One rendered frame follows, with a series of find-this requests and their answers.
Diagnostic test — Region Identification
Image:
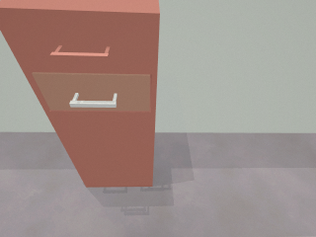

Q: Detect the drawer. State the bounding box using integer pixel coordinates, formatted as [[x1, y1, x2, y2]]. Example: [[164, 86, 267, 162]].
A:
[[32, 72, 150, 112]]

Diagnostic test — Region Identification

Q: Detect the cabinet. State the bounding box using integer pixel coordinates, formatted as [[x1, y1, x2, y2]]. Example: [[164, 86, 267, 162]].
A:
[[0, 0, 160, 188]]

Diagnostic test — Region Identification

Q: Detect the handle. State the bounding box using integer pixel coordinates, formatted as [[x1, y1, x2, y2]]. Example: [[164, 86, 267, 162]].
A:
[[69, 93, 118, 108], [50, 51, 110, 62]]

